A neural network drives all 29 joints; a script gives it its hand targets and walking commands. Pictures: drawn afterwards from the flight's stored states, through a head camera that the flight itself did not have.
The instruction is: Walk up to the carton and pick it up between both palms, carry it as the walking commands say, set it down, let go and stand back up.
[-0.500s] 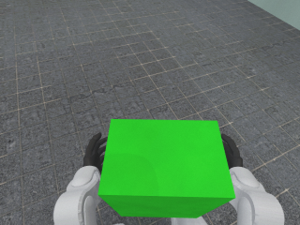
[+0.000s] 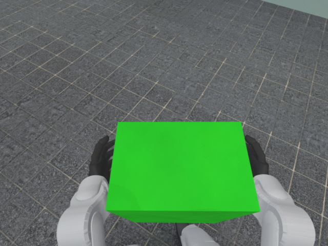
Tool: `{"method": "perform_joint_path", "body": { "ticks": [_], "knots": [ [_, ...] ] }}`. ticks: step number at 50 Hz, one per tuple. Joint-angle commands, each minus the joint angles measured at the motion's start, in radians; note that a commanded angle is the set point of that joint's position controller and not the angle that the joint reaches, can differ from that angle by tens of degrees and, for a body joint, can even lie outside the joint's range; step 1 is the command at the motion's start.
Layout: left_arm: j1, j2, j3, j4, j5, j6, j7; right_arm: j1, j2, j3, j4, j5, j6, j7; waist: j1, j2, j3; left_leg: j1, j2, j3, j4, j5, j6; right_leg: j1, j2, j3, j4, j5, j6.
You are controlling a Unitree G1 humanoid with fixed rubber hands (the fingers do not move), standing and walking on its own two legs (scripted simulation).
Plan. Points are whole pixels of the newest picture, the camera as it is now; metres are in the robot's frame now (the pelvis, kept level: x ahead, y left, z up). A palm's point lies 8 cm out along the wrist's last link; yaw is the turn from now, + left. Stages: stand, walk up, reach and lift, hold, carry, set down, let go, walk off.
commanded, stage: carry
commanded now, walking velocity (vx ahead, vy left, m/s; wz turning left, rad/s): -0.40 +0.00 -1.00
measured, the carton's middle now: (176, 182) +0.25 -0.01 +0.03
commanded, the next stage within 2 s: none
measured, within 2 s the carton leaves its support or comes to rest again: neither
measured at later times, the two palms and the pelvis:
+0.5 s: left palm out of the picture +0.06 -0.03 +0.07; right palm out of the picture -0.11 -0.29 +0.05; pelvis -0.22 -0.03 +0.00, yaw -29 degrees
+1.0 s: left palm out of the picture -0.15 -0.03 +0.10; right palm out of the picture -0.40 -0.21 +0.09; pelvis -0.42 +0.07 +0.00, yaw -59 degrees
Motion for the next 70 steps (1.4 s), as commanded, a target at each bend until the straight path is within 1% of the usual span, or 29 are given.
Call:
{"method": "perform_joint_path", "body": {
  "ticks": [1,3,5,9,14,15,16,17,20,26,29,30,32,33,34,35,37,39,45,48,50,51,55,57,63,64,66,68,70],
  "knots": [
    [-0.456,-0.724,-0.739,-0.192,-0.262,0.015,-0.127,-0.307,0.799,0.643,-0.087,0.244,-0.017,0.138,0.034,0.478,-0.299,0.149,0.602,-0.277,-0.304,0.685,0.269,-0.098,-0.073,-0.120,0.858,-0.628,0.020],
    [-0.494,-0.759,-0.728,-0.101,-0.266,0.037,-0.137,-0.382,0.797,0.658,-0.096,0.226,-0.007,0.139,0.072,0.215,-0.223,0.042,0.437,-0.030,-0.312,0.397,0.160,-0.058,-0.087,-0.110,0.964,-0.438,-0.013],
    [-0.517,-0.796,-0.737,-0.089,-0.290,0.043,-0.133,-0.443,0.792,0.643,-0.085,0.231,-0.001,0.149,0.085,0.281,-0.239,0.066,0.378,0.123,-0.304,0.286,0.070,-0.047,-0.087,-0.150,0.941,-0.360,-0.029],
    [-0.472,-0.798,-0.748,-0.105,-0.315,0.052,-0.140,-0.406,0.765,0.636,-0.148,0.194,0.005,0.119,0.077,0.254,-0.291,0.174,0.395,0.117,-0.199,0.493,0.099,0.020,-0.108,-0.222,0.632,-0.429,-0.014],
    [-0.404,-0.729,-0.710,-0.037,-0.307,0.101,-0.141,-0.280,0.687,0.607,-0.079,0.137,0.062,0.086,0.078,0.255,-0.348,0.153,0.424,0.141,-0.028,0.502,-0.020,0.245,-0.135,-0.218,0.047,-0.170,-0.028],
    [-0.357,-0.714,-0.695,-0.002,-0.307,0.106,-0.142,-0.241,0.674,0.607,-0.070,0.124,0.071,0.079,0.072,0.089,-0.335,0.055,0.367,0.155,0.059,0.365,-0.059,0.312,-0.187,-0.118,-0.022,0.118,-0.038],
    [-0.333,-0.679,-0.665,0.016,-0.290,0.102,-0.147,-0.249,0.672,0.628,-0.096,0.125,0.076,0.077,0.058,-0.233,-0.339,-0.188,0.226,0.189,0.258,-0.067,-0.109,0.443,-0.386,0.171,0.012,0.666,-0.088],
    [-0.364,-0.688,-0.664,0.026,-0.275,0.100,-0.147,-0.299,0.707,0.653,-0.072,0.147,0.077,0.085,0.055,-0.436,-0.299,-0.322,0.147,0.073,0.390,-0.388,-0.135,0.453,-0.427,0.249,0.046,0.968,-0.161],
    [-0.409,-0.786,-0.632,-0.033,-0.264,0.067,-0.148,-0.450,0.834,0.717,-0.103,0.234,0.046,0.118,0.055,-0.211,-0.341,-0.240,0.114,-0.046,0.587,-0.234,-0.108,0.370,-0.336,0.101,0.067,0.823,-0.162],
    [-0.350,-0.828,-0.623,-0.121,-0.228,-0.011,-0.132,-0.546,0.894,0.810,-0.245,0.340,-0.029,0.147,0.065,-0.177,-0.440,-0.083,0.039,-0.081,0.335,-0.108,-0.063,0.329,-0.237,0.088,-0.124,-0.058,-0.097],
    [-0.281,-0.767,-0.611,-0.086,-0.189,-0.008,-0.114,-0.424,0.853,0.784,-0.144,0.316,-0.010,0.145,0.065,-0.197,-0.451,0.090,0.000,-0.045,0.046,-0.144,-0.050,0.319,-0.253,0.170,-0.181,0.069,-0.109],
    [-0.250,-0.748,-0.613,-0.073,-0.176,-0.004,-0.107,-0.378,0.834,0.768,-0.114,0.306,-0.006,0.145,0.062,-0.176,-0.460,0.222,0.011,0.003,-0.082,-0.118,-0.042,0.279,-0.213,0.121,-0.207,0.057,-0.051],
    [-0.265,-0.722,-0.634,-0.056,-0.178,0.005,-0.099,-0.336,0.813,0.727,-0.069,0.287,-0.007,0.148,0.040,0.019,-0.453,0.436,0.160,-0.047,-0.315,0.094,0.002,0.135,-0.099,-0.012,-0.034,-0.071,0.036],
    [-0.276,-0.722,-0.650,-0.055,-0.190,0.011,-0.101,-0.331,0.791,0.700,-0.046,0.274,-0.010,0.145,0.054,0.392,-0.427,0.412,0.414,-0.255,-0.218,0.540,0.111,0.018,0.029,-0.115,0.282,-0.415,0.020],
    [-0.365,-0.729,-0.692,-0.110,-0.213,0.004,-0.108,-0.347,0.801,0.684,-0.062,0.266,-0.027,0.147,0.042,0.499,-0.424,0.241,0.544,-0.242,-0.223,0.725,0.232,0.026,0.012,-0.167,0.600,-0.568,0.024],
    [-0.514,-0.740,-0.746,-0.166,-0.239,0.011,-0.116,-0.348,0.789,0.640,-0.018,0.232,-0.024,0.146,0.038,0.515,-0.306,0.070,0.573,-0.212,-0.268,0.630,0.277,-0.006,-0.086,-0.143,0.834,-0.546,0.020],
    [-0.527,-0.756,-0.703,-0.083,-0.237,0.019,-0.133,-0.414,0.808,0.659,-0.036,0.225,-0.024,0.147,0.078,0.212,-0.198,-0.017,0.430,0.014,-0.299,0.318,0.168,-0.014,-0.080,-0.124,0.969,-0.441,-0.012],
    [-0.564,-0.789,-0.730,-0.101,-0.278,0.022,-0.131,-0.489,0.794,0.641,-0.068,0.228,-0.025,0.149,0.081,0.267,-0.194,0.037,0.399,0.090,-0.261,0.322,0.099,-0.040,-0.087,-0.149,0.940,-0.418,-0.022],
    [-0.430,-0.728,-0.707,-0.029,-0.301,0.081,-0.137,-0.309,0.695,0.586,-0.043,0.129,0.028,0.085,0.067,0.262,-0.354,0.237,0.431,0.120,-0.125,0.539,0.080,0.097,-0.114,-0.240,0.405,-0.421,-0.019],
    [-0.389,-0.695,-0.680,0.027,-0.284,0.100,-0.135,-0.260,0.652,0.583,0.013,0.107,0.060,0.074,0.075,0.187,-0.363,0.101,0.402,0.133,-0.044,0.356,-0.020,0.302,-0.122,-0.208,0.002,-0.245,-0.030],
    [-0.385,-0.671,-0.645,0.067,-0.263,0.100,-0.139,-0.283,0.660,0.607,0.011,0.110,0.069,0.078,0.050,-0.286,-0.319,-0.270,0.196,0.165,0.203,-0.206,-0.107,0.472,-0.393,0.176,-0.012,0.352,-0.090],
    [-0.404,-0.694,-0.648,0.050,-0.264,0.094,-0.141,-0.336,0.684,0.632,-0.002,0.137,0.066,0.084,0.053,-0.345,-0.339,-0.291,0.159,0.083,0.345,-0.305,-0.127,0.443,-0.424,0.220,0.014,0.498,-0.147],
    [-0.434,-0.841,-0.602,0.003,-0.183,0.023,-0.135,-0.649,0.877,0.797,-0.122,0.296,0.011,0.149,0.067,-0.138,-0.331,-0.234,0.130,-0.030,0.521,-0.125,-0.099,0.287,-0.304,0.034,-0.050,0.070,-0.161],
    [-0.415,-0.832,-0.569,-0.016,-0.168,0.003,-0.127,-0.664,0.898,0.846,-0.156,0.333,0.004,0.158,0.065,-0.179,-0.308,-0.247,0.133,-0.058,0.484,-0.062,-0.085,0.289,-0.271,-0.039,-0.090,-0.221,-0.138],
    [-0.299,-0.761,-0.584,0.028,-0.128,0.023,-0.093,-0.470,0.771,0.765,-0.077,0.307,0.029,0.155,0.059,-0.138,-0.399,0.012,0.091,-0.020,0.002,-0.118,-0.050,0.276,-0.271,0.006,-0.124,-0.355,-0.154],
    [-0.344,-0.753,-0.614,0.009,-0.144,0.028,-0.088,-0.429,0.760,0.726,-0.035,0.288,0.036,0.153,0.042,-0.078,-0.419,0.099,0.103,-0.020,-0.176,-0.057,-0.046,0.278,-0.245,-0.001,-0.052,-0.325,-0.144],
    [-0.360,-0.737,-0.648,0.020,-0.138,0.041,-0.082,-0.427,0.728,0.673,-0.007,0.268,0.038,0.157,0.039,0.309,-0.375,0.245,0.304,-0.245,-0.258,0.054,-0.028,0.061,-0.107,-0.152,0.173,-0.302,-0.056],
    [-0.463,-0.744,-0.717,-0.028,-0.167,0.055,-0.092,-0.389,0.741,0.640,0.048,0.231,0.038,0.159,0.036,0.446,-0.287,0.113,0.374,-0.300,-0.292,0.088,0.064,0.022,-0.086,-0.186,0.247,-0.386,-0.026],
    [-0.560,-0.773,-0.757,-0.045,-0.194,0.065,-0.104,-0.406,0.785,0.610,0.074,0.206,0.032,0.159,0.041,0.376,-0.222,0.001,0.338,-0.251,-0.327,-0.057,0.059,0.067,-0.085,-0.196,0.316,-0.352,-0.027]
  ]
}}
